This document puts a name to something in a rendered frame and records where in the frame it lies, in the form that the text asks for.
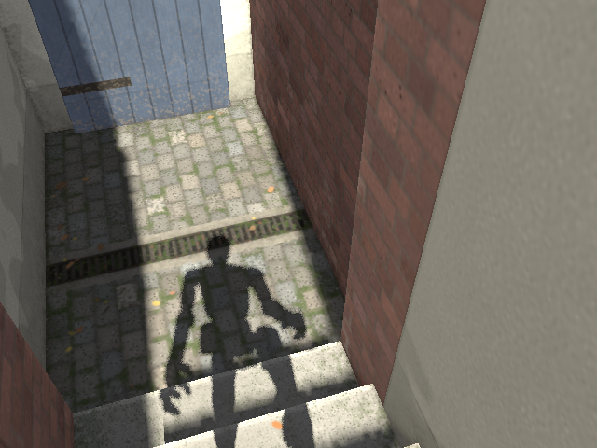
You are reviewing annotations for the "stairs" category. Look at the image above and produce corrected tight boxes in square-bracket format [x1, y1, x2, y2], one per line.
[73, 341, 421, 448]

